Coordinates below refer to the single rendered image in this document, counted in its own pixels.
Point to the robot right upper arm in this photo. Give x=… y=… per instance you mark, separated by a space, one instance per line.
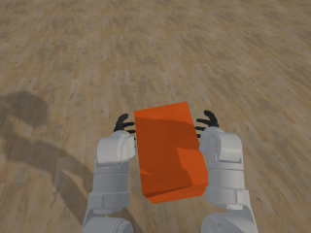
x=227 y=223

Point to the robot right forearm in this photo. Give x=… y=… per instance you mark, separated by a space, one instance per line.
x=226 y=184

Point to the robot right hand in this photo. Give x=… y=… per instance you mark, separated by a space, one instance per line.
x=213 y=122

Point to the robot left forearm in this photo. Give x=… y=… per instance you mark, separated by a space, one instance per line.
x=111 y=166

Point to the robot left hand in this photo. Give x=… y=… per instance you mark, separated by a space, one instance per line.
x=120 y=125

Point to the robot left upper arm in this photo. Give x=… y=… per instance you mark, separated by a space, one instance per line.
x=99 y=224

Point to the carton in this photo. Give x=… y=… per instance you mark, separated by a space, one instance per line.
x=171 y=165

